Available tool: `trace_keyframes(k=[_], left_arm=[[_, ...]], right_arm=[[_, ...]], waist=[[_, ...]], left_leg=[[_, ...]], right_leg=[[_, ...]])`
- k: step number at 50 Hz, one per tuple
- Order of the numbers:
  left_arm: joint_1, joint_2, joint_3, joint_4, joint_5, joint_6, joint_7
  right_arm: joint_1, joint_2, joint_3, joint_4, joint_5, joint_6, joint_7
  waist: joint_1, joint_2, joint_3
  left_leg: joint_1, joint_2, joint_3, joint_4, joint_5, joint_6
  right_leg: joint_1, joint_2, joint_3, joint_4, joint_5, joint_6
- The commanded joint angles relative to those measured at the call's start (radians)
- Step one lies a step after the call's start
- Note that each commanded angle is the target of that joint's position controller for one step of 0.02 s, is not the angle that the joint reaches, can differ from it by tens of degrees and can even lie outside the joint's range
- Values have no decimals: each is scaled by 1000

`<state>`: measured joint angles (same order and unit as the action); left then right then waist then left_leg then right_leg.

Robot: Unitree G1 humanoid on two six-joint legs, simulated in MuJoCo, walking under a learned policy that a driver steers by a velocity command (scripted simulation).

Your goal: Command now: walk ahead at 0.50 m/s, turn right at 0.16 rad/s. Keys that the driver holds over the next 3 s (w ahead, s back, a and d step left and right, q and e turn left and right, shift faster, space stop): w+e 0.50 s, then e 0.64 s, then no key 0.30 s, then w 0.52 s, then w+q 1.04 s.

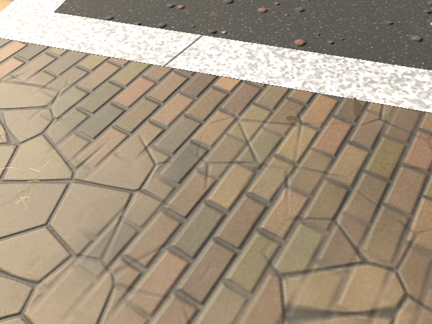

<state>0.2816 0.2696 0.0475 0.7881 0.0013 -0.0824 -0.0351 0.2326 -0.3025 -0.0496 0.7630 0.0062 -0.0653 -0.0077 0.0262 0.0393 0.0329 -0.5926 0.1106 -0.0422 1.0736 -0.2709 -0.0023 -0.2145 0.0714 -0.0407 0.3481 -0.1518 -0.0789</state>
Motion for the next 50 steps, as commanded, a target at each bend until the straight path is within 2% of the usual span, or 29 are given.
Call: trace_keyframes(k=[1,4,8,11,12,13,14,15,16,17,18,19,21,25,30,34,35,36,37,38,39,40,41,42,43,44,46,48,50], left_arm=[[-46,144,36,-58,-7,-24,12],[-1,165,44,-41,-16,-10,28],[86,188,51,-10,-31,8,38],[95,196,57,-3,-29,23,46],[89,193,58,-3,-26,29,47],[90,168,49,-6,-21,31,47],[80,108,26,-27,-7,30,43],[188,20,1,-61,-18,15,43],[184,85,11,-61,-39,7,44],[109,163,35,-69,-50,10,44],[58,163,38,-78,-44,16,46],[30,151,41,-86,-34,22,45],[36,115,43,-91,-34,43,37],[-20,74,35,-130,-25,67,33],[-145,48,25,-181,-11,58,0],[-165,97,48,-222,-8,74,-22],[-129,120,60,-220,-4,79,-22],[-38,150,79,-199,-2,80,-19],[73,202,105,-167,-1,82,-3],[99,301,121,-174,-4,87,25],[20,351,112,-240,16,75,21],[9,267,96,-258,6,70,6],[-38,230,83,-252,-3,62,5],[-78,201,75,-243,-16,63,10],[-114,181,68,-246,-17,69,17],[-133,183,67,-255,-3,73,23],[-145,192,71,-260,12,74,33],[-130,201,76,-254,5,78,46],[-127,203,77,-254,-3,89,59]], right_arm=[[8,-49,-13,-65,-17,-6,-6],[-120,-27,-2,-94,-13,-24,6],[-241,-41,-2,-127,4,-41,27],[-229,-86,-18,-131,7,-52,34],[-185,-99,-25,-120,8,-56,32],[-85,-129,-42,-92,4,-59,26],[66,-183,-60,-74,-14,-63,16],[165,-273,-85,-52,-26,-49,12],[180,-202,-69,-48,-17,-43,18],[124,-132,-48,-56,-12,-41,17],[65,-102,-38,-61,-13,-38,16],[16,-71,-29,-55,-14,-36,17],[-33,-55,-26,-46,-20,-42,16],[-31,-94,-45,-13,-17,-56,11],[-45,-141,-57,1,-9,-28,-12],[-40,-184,-74,10,28,-4,-18],[-51,-196,-80,6,40,1,-19],[-66,-192,-81,1,48,7,-20],[-40,-158,-70,3,38,9,-17],[25,-66,-39,-20,-26,9,-9],[132,-52,-19,-41,-36,5,1],[47,-142,-40,-30,-6,6,8],[-30,-146,-40,-57,14,10,4],[-43,-129,-38,-46,0,19,-10],[-50,-139,-42,-46,-13,31,-23],[-41,-142,-45,-45,-15,42,-25],[-17,-118,-41,-38,-20,48,-28],[-36,-99,-35,-43,-22,51,-33],[-67,-91,-31,-52,-20,57,-34]], waist=[[-38,-92,2],[4,-80,21],[45,-88,22],[17,-117,6],[-12,-129,-12],[-61,-121,-69],[-130,-60,-205],[-107,205,-358],[-119,250,-368],[-126,149,-231],[-106,91,-155],[-83,71,-92],[-41,100,-40],[-32,42,-3],[-59,30,12],[-39,52,-23],[-14,58,-46],[39,39,-89],[88,-22,-152],[43,-276,-221],[-35,-353,-407],[45,-156,-441],[29,-127,-312],[-3,-55,-217],[-24,-77,-171],[-47,-108,-156],[-60,-125,-173],[-52,-118,-185],[-40,-126,-188]], left_leg=[[-45,36,-25,-130,143,-27],[4,-7,-10,-376,318,-39],[66,-52,-17,-524,365,-44],[133,-64,-33,-590,266,-18],[204,-71,-18,-613,229,-2],[355,-75,-3,-641,206,26],[606,51,-109,-607,191,85],[967,289,-493,-656,28,221],[960,322,-688,-750,-151,252],[849,287,-549,-770,-184,210],[734,247,-419,-785,-98,183],[631,206,-323,-816,-8,175],[503,164,-189,-877,94,164],[474,172,-40,-936,250,194],[462,122,179,-870,572,154],[561,162,199,-745,669,120],[571,161,205,-669,745,108],[559,137,224,-531,771,86],[486,77,245,-322,668,40],[214,-15,250,9,-20,-29],[-37,-171,72,317,-497,-75],[-70,-121,-58,344,-392,-59],[-106,-94,-43,296,-298,-39],[-100,-56,-41,217,-228,-41],[-56,-37,-46,146,-186,-43],[13,-41,-43,116,-154,-43],[66,-66,-32,54,-123,-57],[63,-80,-38,-29,-101,-73],[60,-87,-53,-101,-62,-85]], right_leg=[[-19,-261,243,-228,142,-192],[-19,-217,188,-215,144,-151],[39,-247,239,-156,80,-136],[108,-281,312,-70,58,-106],[107,-274,319,-20,85,-93],[83,-226,298,88,147,-67],[-33,-157,250,342,65,-30],[-389,-12,111,698,-286,43],[-531,-46,177,872,-439,53],[-583,-92,192,930,-359,51],[-567,-129,164,925,-281,56],[-542,-155,157,882,-223,62],[-460,-192,148,828,-159,70],[-487,-205,141,711,-52,92],[-355,-158,35,390,176,88],[-289,-122,6,291,87,40],[-237,-96,-13,271,45,19],[-122,-59,-33,208,73,-9],[55,-27,-21,139,201,-45],[299,-244,269,173,675,-124],[490,-473,729,118,663,-370],[434,-428,672,39,455,-332],[326,-377,561,19,321,-275],[202,-321,484,4,231,-216],[90,-293,441,-11,209,-192],[2,-264,414,-29,213,-181],[-53,-238,381,-30,288,-185],[-51,-228,379,-22,288,-186],[-49,-216,400,-21,168,-174]])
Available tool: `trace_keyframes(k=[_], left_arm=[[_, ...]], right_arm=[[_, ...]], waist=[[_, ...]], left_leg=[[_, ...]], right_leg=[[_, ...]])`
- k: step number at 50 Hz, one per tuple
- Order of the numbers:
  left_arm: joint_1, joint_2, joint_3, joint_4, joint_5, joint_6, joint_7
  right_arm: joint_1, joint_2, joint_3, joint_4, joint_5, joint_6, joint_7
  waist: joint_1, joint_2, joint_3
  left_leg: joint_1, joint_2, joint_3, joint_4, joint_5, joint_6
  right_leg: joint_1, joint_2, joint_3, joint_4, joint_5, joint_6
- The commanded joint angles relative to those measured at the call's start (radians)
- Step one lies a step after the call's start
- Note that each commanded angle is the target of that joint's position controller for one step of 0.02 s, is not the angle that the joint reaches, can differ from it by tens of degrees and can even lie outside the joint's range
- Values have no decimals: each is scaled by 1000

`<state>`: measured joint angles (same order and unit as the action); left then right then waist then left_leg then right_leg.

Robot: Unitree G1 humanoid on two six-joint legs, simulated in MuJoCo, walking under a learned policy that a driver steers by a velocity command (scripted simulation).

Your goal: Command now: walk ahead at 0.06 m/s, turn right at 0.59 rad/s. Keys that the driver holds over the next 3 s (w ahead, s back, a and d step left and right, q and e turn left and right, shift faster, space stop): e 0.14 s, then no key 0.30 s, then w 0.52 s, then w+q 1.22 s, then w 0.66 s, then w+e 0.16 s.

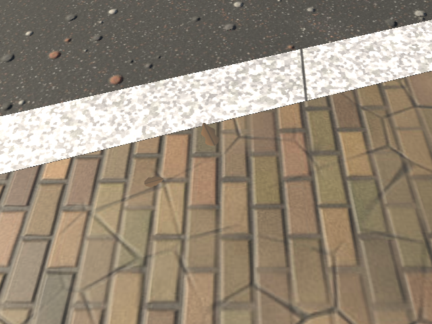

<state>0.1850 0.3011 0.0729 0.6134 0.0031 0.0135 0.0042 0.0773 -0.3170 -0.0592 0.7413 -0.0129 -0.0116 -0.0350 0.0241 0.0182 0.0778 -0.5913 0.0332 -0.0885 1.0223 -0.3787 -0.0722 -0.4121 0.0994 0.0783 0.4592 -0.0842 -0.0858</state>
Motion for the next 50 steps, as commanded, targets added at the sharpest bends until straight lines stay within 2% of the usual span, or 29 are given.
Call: trace_keyframes(k=[1,4,7,10,11,12,13,14,15,17,20,22,24,26,27,28,29,30,31,32,35,39,42,45,46,47,48,49,50], left_arm=[[-36,171,51,-82,-7,-1,24],[-39,168,52,-84,-4,11,28],[-26,165,52,-82,-5,20,22],[-41,142,40,-82,-14,31,22],[-18,122,32,-74,-19,33,24],[31,75,18,-69,-9,32,23],[19,96,26,-98,-16,22,23],[11,173,47,-83,4,11,23],[19,195,60,-60,-6,12,21],[40,143,51,-25,-4,30,28],[13,58,20,-23,-12,36,23],[-33,24,1,-34,-9,31,17],[-37,32,0,-26,-19,30,11],[-2,54,7,3,-18,23,6],[14,72,9,7,-16,16,8],[67,92,11,13,-13,8,14],[129,171,32,41,0,1,16],[188,196,44,58,1,-9,5],[200,178,36,65,9,-26,4],[199,155,27,74,11,-43,8],[178,114,13,81,-15,-66,15],[162,136,22,78,-19,-60,6],[174,164,30,88,-30,-63,-2],[170,134,17,99,-20,-65,-2],[174,79,-2,90,-5,-68,-2],[236,1,-25,40,-14,-84,6],[216,87,-5,49,-34,-97,9],[151,137,11,40,-51,-103,3],[108,132,8,40,-44,-108,2]], right_arm=[[74,-74,-20,-36,2,5,-6],[38,-72,-20,-50,8,2,0],[28,-77,-22,-60,13,-13,9],[93,-74,-26,-45,14,-27,27],[111,-88,-31,-43,4,-29,30],[111,-150,-41,-57,-17,-26,28],[86,-205,-52,-49,-42,-16,26],[63,-150,-43,-74,-38,-20,23],[42,-126,-36,-82,-22,-20,18],[16,-97,-27,-81,9,-18,16],[25,-63,-13,-68,7,-5,18],[40,-75,-16,-60,6,5,19],[97,-99,-20,-43,11,15,21],[120,-123,-22,-34,28,18,23],[135,-119,-18,-28,25,11,25],[110,-86,-5,-36,16,-2,30],[86,-22,12,-64,9,-24,36],[5,-32,12,-93,18,-43,35],[-70,-85,-6,-119,37,-55,33],[-60,-99,-18,-119,47,-62,34],[-30,-70,-16,-105,35,-84,55],[-60,-10,9,-107,29,-91,88],[-28,-52,1,-106,41,-81,90],[165,-111,-29,-50,39,-71,68],[302,-167,-48,-26,34,-72,57],[390,-286,-68,-18,11,-71,60],[366,-211,-48,-20,19,-78,68],[297,-163,-30,-27,22,-81,68],[252,-140,-23,-37,15,-80,69]], waist=[[-33,-113,-226],[-16,-145,-194],[-2,-168,-189],[-34,-173,-204],[-42,-149,-199],[-11,18,-207],[22,277,-127],[-13,223,-134],[-7,153,-132],[0,105,-118],[-8,133,-130],[-39,181,-148],[-66,200,-160],[-48,182,-110],[-40,157,-103],[-12,105,-118],[-11,-91,-123],[53,-224,-84],[85,-235,19],[66,-226,53],[43,-167,37],[46,-169,-12],[17,-160,-7],[-90,-111,-70],[-150,-2,-167],[-130,315,-287],[-132,249,-256],[-109,183,-134],[-90,106,-82]], left_leg=[[64,-14,-12,-86,65,-18],[98,-32,-21,-190,84,-17],[148,-51,-22,-295,52,-3],[278,-48,14,-516,141,35],[364,-9,-2,-623,238,62],[448,179,-172,-689,316,131],[403,318,-377,-732,459,294],[373,363,-425,-733,483,364],[380,317,-344,-708,493,338],[419,235,-226,-671,507,277],[442,164,-111,-656,563,259],[456,148,-86,-644,564,255],[445,151,-116,-674,284,259],[349,135,-135,-697,-16,237],[282,128,-141,-696,-87,210],[191,106,-119,-632,-115,171],[68,-20,54,-468,-103,106],[-7,-64,140,-309,-89,65],[-109,-28,89,-185,-146,69],[-175,0,59,-82,-164,81],[-244,54,48,-103,-11,103],[55,-2,131,-347,159,76],[207,-13,125,-436,246,84],[471,-38,137,-484,218,130],[657,75,-1,-521,165,175],[862,325,-506,-704,-117,330],[817,350,-702,-827,-320,361],[729,334,-590,-822,-305,334],[645,286,-475,-813,-174,316]], right_leg=[[139,-234,293,-136,20,-158],[114,-216,338,-144,-135,-141],[144,-219,396,-114,-102,-135],[168,-206,402,-36,8,-102],[130,-171,376,4,-25,-62],[42,-84,268,166,-247,2],[-113,61,77,304,-484,58],[-117,16,104,524,-535,103],[-126,14,112,625,-487,118],[-150,4,111,690,-410,153],[-73,-28,41,525,-364,180],[26,-70,-21,324,-367,184],[119,-66,-66,148,-317,171],[240,-35,-118,-57,-193,124],[314,-54,-92,-60,-200,90],[407,-129,-4,-53,-222,46],[441,-232,156,-63,-376,-35],[396,-350,366,-209,-554,-128],[364,-414,483,-289,-581,-182],[377,-428,496,-298,-549,-193],[471,-374,355,-298,-354,-146],[318,-281,146,-292,-151,-107],[242,-320,154,-285,-168,-98],[167,-277,87,-79,-10,-40],[72,-207,9,200,-24,6],[-206,-60,-68,593,-380,83],[-318,-75,43,753,-467,86],[-387,-135,32,791,-391,64],[-369,-173,10,771,-310,51]])
Over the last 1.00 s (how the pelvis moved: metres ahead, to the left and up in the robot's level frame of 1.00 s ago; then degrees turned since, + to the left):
0.42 -0.04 -0.01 -32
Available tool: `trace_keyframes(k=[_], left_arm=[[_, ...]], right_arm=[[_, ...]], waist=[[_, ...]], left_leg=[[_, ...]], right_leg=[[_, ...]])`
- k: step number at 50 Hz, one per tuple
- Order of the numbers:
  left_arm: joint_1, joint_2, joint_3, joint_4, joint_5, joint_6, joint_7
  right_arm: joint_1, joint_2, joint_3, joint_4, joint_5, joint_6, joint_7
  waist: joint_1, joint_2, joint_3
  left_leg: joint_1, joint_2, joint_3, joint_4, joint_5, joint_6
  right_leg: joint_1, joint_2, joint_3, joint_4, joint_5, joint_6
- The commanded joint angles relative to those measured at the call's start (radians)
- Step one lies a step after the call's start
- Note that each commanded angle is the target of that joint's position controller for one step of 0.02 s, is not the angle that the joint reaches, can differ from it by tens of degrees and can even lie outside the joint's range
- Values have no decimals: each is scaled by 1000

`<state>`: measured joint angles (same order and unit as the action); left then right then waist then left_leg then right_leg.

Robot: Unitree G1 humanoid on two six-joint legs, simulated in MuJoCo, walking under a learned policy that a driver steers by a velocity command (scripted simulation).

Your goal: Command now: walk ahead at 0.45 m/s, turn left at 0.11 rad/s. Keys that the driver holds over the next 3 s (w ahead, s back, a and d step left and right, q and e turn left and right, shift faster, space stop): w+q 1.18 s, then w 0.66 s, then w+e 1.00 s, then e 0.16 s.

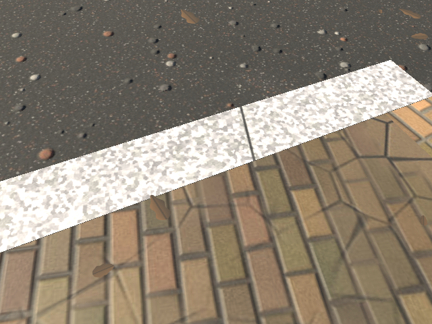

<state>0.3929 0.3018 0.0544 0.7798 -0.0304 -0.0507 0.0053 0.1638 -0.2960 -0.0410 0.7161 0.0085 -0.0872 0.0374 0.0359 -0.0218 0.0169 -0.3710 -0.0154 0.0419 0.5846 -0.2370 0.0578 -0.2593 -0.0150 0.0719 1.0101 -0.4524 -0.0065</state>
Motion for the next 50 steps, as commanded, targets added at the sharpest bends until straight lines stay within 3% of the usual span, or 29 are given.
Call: trace_keyframes(k=[1,3,5,8,11,15,18,19,20,21,22,23,24,25,26,28,31,37,41,43,44,45,46,47,48,49,50], left_arm=[[-120,114,26,-125,9,-49,1],[-108,90,26,-115,24,-46,-5],[-124,73,23,-119,35,-40,-7],[-244,49,12,-152,39,-43,-6],[-356,31,1,-174,30,-54,-19],[-450,58,7,-201,17,-68,-35],[-405,98,24,-192,13,-78,-35],[-322,120,38,-170,15,-80,-30],[-194,158,56,-148,25,-84,-21],[-18,225,71,-129,33,-76,-10],[-5,263,77,-104,44,-64,-22],[-54,146,51,-120,34,-61,-25],[-101,99,37,-121,27,-58,-21],[-147,82,30,-118,33,-56,-22],[-177,61,25,-108,38,-54,-22],[-197,57,27,-92,43,-63,-17],[-192,90,40,-61,34,-74,-14],[-163,146,53,-23,28,-57,-5],[-114,186,65,7,7,-35,-4],[-116,218,74,7,-2,-21,1],[-120,232,79,5,-8,-13,3],[-132,223,74,0,-12,-7,6],[-112,179,55,-13,12,-11,10],[-17,28,6,-75,55,-32,-3],[-108,113,15,-82,24,-66,-16],[-206,165,29,-112,-12,-82,-22],[-222,147,21,-116,-4,-91,-16]], right_arm=[[133,-144,-36,-18,-14,-1,-3],[103,-123,-30,-31,-20,-1,-7],[112,-122,-32,-28,-5,-5,-15],[141,-144,-42,-12,3,-1,-32],[191,-166,-52,8,12,10,-47],[251,-169,-58,25,24,24,-54],[247,-176,-67,23,19,39,-58],[238,-160,-62,19,17,43,-57],[230,-120,-47,6,8,44,-53],[243,-46,-21,-27,-22,42,-54],[376,-8,-10,-60,26,29,-52],[322,-121,-34,-28,46,31,-56],[223,-159,-47,-43,40,36,-55],[189,-142,-47,-46,29,41,-55],[162,-128,-49,-56,19,44,-51],[167,-89,-46,-64,25,58,-39],[113,-58,-37,-98,17,71,-36],[-50,-37,-20,-149,14,53,-1],[-138,-52,-23,-200,17,55,19],[-105,-85,-41,-209,11,62,21],[-28,-116,-58,-196,10,67,19],[127,-160,-87,-157,13,73,10],[300,-233,-121,-113,19,85,-10],[246,-347,-130,-126,26,75,-16],[271,-264,-104,-166,18,55,-8],[241,-207,-86,-148,8,38,-3],[189,-189,-79,-146,9,29,-3]], waist=[[-83,102,7],[-44,117,3],[-35,106,7],[-58,85,40],[-95,90,43],[-111,95,47],[-71,132,26],[-25,133,-17],[40,110,-125],[92,-51,-310],[7,-377,-378],[33,-205,-251],[42,-120,-135],[17,-51,-82],[-1,-53,-38],[-28,-91,-18],[-33,-55,18],[22,-19,57],[35,-22,80],[-5,-52,34],[-56,-62,-21],[-146,-45,-101],[-218,42,-193],[-73,327,-269],[-152,202,-404],[-160,138,-251],[-117,66,-157]], left_leg=[[359,290,-524,-379,-194,178],[277,228,-427,-412,-63,172],[243,211,-371,-441,25,193],[210,186,-301,-454,118,183],[178,168,-265,-429,146,160],[219,197,-328,-364,106,143],[262,216,-380,-279,164,116],[250,182,-365,-194,248,94],[185,118,-323,-3,257,61],[20,30,-230,318,-7,18],[-313,-54,-178,596,-380,-23],[-404,19,-221,700,-308,-32],[-417,51,-191,702,-212,-35],[-374,87,-177,678,-139,-44],[-353,111,-177,631,-96,-49],[-291,138,-160,597,-55,-55],[-336,150,-151,514,2,-72],[-297,129,-72,189,254,-57],[-285,105,-21,75,193,-11],[-187,44,33,57,91,30],[-76,1,61,49,50,56],[144,-45,74,-5,96,92],[458,18,-69,-15,112,140],[744,280,-657,-127,-85,320],[783,346,-894,-278,-241,355],[686,323,-757,-306,-177,299],[541,280,-635,-303,-68,268]], right_leg=[[-505,-81,12,168,122,-30],[-420,-100,12,88,199,-21],[-405,-92,-4,7,242,6],[-397,-70,-10,-215,378,46],[-314,-31,-19,-387,506,67],[-250,-7,8,-498,521,54],[-147,2,0,-539,416,18],[-24,10,-19,-575,395,-9],[188,-50,19,-566,377,-53],[474,-251,232,-537,305,-108],[663,-420,700,-683,25,-244],[565,-387,657,-731,-114,-213],[447,-349,473,-734,-22,-177],[338,-303,356,-749,131,-164],[262,-267,269,-772,225,-162],[178,-237,154,-820,320,-163],[153,-252,53,-867,426,-190],[196,-228,-148,-875,525,-161],[306,-263,-206,-827,615,-131],[347,-265,-244,-706,921,-110],[347,-256,-263,-575,1071,-98],[274,-226,-294,-372,1102,-71],[37,-187,-293,-74,833,-27],[-408,20,-212,283,-112,32],[-498,32,23,388,-150,20],[-572,-10,25,368,-44,2],[-542,-52,18,280,46,-8]])
Over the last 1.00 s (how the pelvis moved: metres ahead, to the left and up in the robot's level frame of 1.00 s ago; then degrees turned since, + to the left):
0.19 0.06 -0.01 -12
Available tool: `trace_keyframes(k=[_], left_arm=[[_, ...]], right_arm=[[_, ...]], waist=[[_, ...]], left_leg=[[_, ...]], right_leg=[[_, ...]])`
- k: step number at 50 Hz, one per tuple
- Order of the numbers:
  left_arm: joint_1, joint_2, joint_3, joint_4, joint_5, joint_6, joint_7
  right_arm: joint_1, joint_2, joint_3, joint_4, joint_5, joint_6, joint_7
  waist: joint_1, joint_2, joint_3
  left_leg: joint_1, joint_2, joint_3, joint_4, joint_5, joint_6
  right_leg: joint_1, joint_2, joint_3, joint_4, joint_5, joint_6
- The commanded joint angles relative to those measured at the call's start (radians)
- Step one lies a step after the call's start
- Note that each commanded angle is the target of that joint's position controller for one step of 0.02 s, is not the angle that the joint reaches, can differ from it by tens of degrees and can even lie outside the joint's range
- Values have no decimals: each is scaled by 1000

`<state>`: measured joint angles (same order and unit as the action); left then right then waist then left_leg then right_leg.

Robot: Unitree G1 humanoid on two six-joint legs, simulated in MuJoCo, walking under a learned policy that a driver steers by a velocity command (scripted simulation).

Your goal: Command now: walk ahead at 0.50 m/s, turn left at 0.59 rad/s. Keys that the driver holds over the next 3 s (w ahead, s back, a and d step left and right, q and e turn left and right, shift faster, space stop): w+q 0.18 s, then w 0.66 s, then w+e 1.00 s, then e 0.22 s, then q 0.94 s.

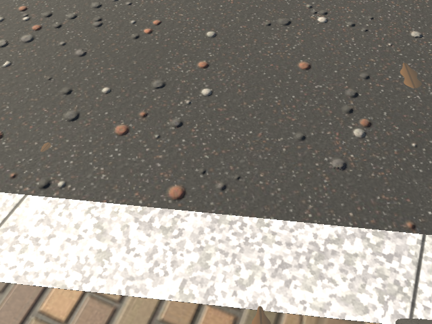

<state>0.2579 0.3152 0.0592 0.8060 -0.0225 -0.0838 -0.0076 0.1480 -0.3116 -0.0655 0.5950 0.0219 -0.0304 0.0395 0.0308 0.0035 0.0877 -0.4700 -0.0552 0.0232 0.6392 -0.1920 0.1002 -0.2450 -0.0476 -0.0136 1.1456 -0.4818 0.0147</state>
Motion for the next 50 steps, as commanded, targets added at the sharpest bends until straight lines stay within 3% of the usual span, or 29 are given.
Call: trace_keyframes(k=[1,3,5,8,12,17,19,20,21,22,23,24,25,26,27,28,30,33,36,39,42,44,45,46,47,48,49,50], left_arm=[[-83,130,18,-130,15,-59,5],[-50,134,25,-120,29,-40,5],[-53,105,19,-117,40,-21,6],[-162,70,5,-147,42,-12,7],[-286,40,-12,-168,29,-25,-13],[-341,79,1,-194,21,-41,-31],[-293,95,11,-187,21,-46,-31],[-209,113,24,-164,24,-49,-26],[-77,148,39,-139,33,-52,-21],[79,220,58,-123,43,-50,-17],[157,226,66,-74,27,-37,-29],[144,137,42,-77,-2,-35,-31],[73,103,31,-86,3,-28,-26],[22,90,21,-94,17,-22,-24],[-6,75,15,-93,26,-21,-22],[-17,64,10,-92,34,-22,-20],[-11,64,9,-79,24,-27,-18],[12,109,20,-57,13,-26,-11],[44,127,22,-36,6,-16,-6],[110,138,22,-3,0,-6,-3],[143,146,25,24,-4,11,1],[146,159,29,33,-5,23,7],[126,170,31,30,-6,28,10],[116,156,23,23,0,30,11],[106,97,-1,-11,26,25,11],[256,-22,-35,-22,14,8,6],[197,96,-7,-2,-12,-2,4],[103,140,11,-31,-29,-5,3]], right_arm=[[139,-147,-46,-32,-7,-29,-7],[85,-122,-35,-50,-24,-32,-15],[96,-127,-36,-34,-15,-37,-25],[141,-151,-43,-5,-9,-34,-46],[197,-147,-40,37,-5,-29,-55],[264,-136,-37,97,-3,-20,-55],[258,-142,-40,107,-5,-10,-57],[239,-135,-36,105,-5,-7,-56],[226,-108,-23,94,-12,-5,-55],[288,-58,-3,79,-28,-11,-55],[388,-15,12,86,-1,-24,-53],[302,-112,-5,89,13,-29,-53],[185,-141,-14,64,14,-32,-52],[123,-130,-11,49,0,-35,-51],[104,-114,-13,42,-12,-40,-48],[120,-95,-12,46,-13,-41,-44],[143,-56,-3,56,-10,-36,-40],[57,-27,11,26,-22,-37,-40],[-42,-7,21,7,-19,-49,-29],[-134,-10,22,-16,-8,-57,-16],[-188,-27,16,-41,-4,-62,-2],[-160,-53,5,-41,-8,-67,1],[-80,-77,-9,-21,-11,-69,-2],[66,-123,-33,20,-16,-69,-12],[253,-198,-54,48,-33,-64,-26],[285,-257,-64,67,-36,-56,-23],[284,-150,-41,63,-26,-52,-24],[220,-112,-26,66,-21,-53,-28]], waist=[[-69,7,-175],[-19,41,-155],[-12,32,-137],[-43,38,-92],[-101,70,-72],[-119,92,-44],[-91,122,-51],[-42,120,-95],[22,99,-213],[49,-58,-382],[24,-318,-452],[59,-181,-334],[61,-103,-198],[40,-44,-119],[15,-42,-82],[-10,-67,-84],[-27,-98,-93],[-12,-76,-67],[23,-69,-55],[57,-67,-40],[53,-72,-24],[17,-80,-41],[-38,-83,-87],[-111,-68,-184],[-182,32,-347],[-110,301,-491],[-154,195,-443],[-147,148,-281]], left_leg=[[513,281,-521,-356,17,200],[378,239,-440,-391,172,194],[307,220,-379,-409,268,203],[257,175,-312,-416,263,175],[226,145,-270,-413,143,116],[404,228,-360,-327,173,106],[454,244,-377,-276,307,92],[457,211,-351,-190,461,73],[397,161,-308,-14,505,44],[164,65,-246,293,236,-7],[-154,-58,-185,571,-372,-71],[-270,0,-239,654,-360,-67],[-303,44,-199,648,-268,-66],[-281,84,-158,606,-200,-69],[-252,117,-145,545,-150,-74],[-201,140,-138,506,-121,-77],[-167,152,-110,439,-111,-91],[-196,166,-81,272,-13,-116],[-145,146,-54,68,172,-116],[-100,117,-37,-46,269,-111],[-116,106,-47,-110,214,-79],[-38,86,-44,-144,142,-55],[89,62,-23,-174,132,-35],[314,68,-21,-180,156,-7],[628,256,-209,-129,184,55],[916,486,-644,-221,-11,204],[853,460,-695,-297,-173,184],[723,426,-535,-324,-155,139]], right_leg=[[-493,-50,104,60,129,-23],[-386,-71,110,-16,185,-6],[-366,-63,88,-89,219,26],[-383,-34,76,-286,392,60],[-272,15,56,-543,626,55],[-304,21,73,-651,534,-4],[-252,35,50,-671,435,-39],[-134,58,21,-711,435,-67],[89,0,64,-680,477,-117],[431,-188,305,-629,494,-221],[645,-341,726,-778,208,-340],[579,-324,746,-844,-5,-300],[447,-290,603,-864,27,-260],[317,-248,497,-889,145,-246],[233,-216,434,-912,241,-244],[186,-186,382,-932,312,-236],[147,-163,307,-962,416,-245],[125,-158,223,-999,532,-256],[118,-120,136,-1006,570,-222],[147,-134,120,-998,558,-210],[247,-182,136,-955,593,-193],[279,-195,157,-886,707,-174],[264,-176,143,-796,841,-158],[194,-125,113,-630,881,-132],[-12,-59,77,-328,614,-94],[-368,94,57,-1,-66,-38],[-468,49,155,111,-95,-38],[-519,8,139,123,-5,-42]])
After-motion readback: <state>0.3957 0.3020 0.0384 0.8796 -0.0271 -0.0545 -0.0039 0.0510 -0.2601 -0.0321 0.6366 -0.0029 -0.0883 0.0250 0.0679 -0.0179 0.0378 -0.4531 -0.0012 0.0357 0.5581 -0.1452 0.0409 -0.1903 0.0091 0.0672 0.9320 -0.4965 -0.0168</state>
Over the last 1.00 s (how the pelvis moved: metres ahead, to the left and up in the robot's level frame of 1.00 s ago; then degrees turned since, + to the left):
0.49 0.11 -0.01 32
